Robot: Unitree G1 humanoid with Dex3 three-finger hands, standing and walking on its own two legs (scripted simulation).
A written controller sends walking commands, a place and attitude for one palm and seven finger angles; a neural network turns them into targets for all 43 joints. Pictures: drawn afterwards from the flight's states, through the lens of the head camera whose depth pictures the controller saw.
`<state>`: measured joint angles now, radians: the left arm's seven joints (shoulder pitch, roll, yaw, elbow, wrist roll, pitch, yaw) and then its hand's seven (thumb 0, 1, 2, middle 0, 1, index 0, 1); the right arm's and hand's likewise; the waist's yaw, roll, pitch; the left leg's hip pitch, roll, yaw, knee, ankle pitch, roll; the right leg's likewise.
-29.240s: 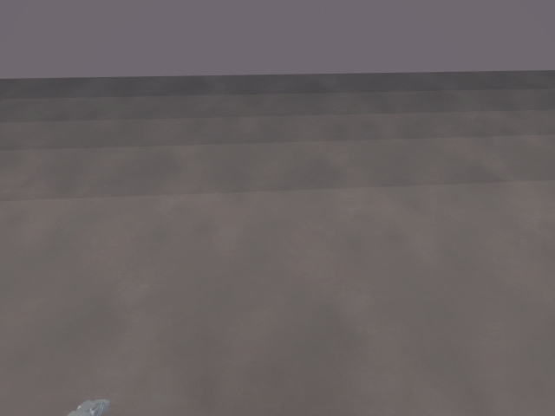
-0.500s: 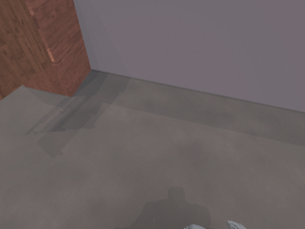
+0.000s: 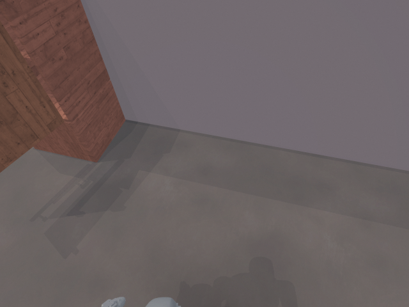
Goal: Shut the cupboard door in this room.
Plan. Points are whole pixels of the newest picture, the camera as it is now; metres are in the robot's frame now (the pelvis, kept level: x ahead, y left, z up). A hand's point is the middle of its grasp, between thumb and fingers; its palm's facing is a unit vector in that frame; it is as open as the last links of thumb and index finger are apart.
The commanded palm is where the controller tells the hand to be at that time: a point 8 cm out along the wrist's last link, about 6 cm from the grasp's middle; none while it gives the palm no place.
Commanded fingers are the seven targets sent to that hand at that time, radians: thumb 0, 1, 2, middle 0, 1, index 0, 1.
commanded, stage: walk to a spot facing it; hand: left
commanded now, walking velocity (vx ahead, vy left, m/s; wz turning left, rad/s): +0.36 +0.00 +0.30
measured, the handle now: out of the picture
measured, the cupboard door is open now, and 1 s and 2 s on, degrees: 77 77 77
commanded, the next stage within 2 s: turn to face it in 0.66 s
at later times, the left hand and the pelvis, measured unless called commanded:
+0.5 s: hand out of the picture +0.14 +0.23 -0.18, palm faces +0.20 -0.97 -0.13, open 7.4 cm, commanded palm none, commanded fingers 0.00 0.90 0.90 -0.20 -0.30 -0.20 -0.30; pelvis +0.21 +0.08 +0.00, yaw +6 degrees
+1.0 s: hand (139, 168) +0.52 +0.22 -0.16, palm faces +0.06 -0.98 -0.21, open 7.3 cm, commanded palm none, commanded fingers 0.00 0.90 0.90 -0.20 -0.30 -0.20 -0.30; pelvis +0.41 +0.04 -0.01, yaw +7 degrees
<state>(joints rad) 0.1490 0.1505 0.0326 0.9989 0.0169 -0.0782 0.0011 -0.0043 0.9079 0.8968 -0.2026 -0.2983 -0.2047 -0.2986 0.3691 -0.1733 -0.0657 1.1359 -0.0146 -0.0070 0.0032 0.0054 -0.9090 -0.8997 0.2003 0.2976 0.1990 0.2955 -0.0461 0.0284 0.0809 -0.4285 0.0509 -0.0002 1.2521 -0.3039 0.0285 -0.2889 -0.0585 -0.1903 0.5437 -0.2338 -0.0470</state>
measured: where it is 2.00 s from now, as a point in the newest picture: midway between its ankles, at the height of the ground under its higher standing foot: (201, 252)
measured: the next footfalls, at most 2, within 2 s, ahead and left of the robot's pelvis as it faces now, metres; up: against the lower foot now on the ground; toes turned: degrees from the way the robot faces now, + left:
left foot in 0.36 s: +0.27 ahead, +0.16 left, +0.00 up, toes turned +14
right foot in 0.88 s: +0.53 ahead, -0.05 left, +0.00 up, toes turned -4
